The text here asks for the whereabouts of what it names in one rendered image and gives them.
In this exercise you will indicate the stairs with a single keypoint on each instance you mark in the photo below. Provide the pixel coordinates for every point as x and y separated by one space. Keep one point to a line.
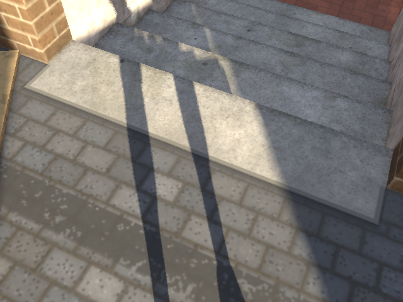
324 69

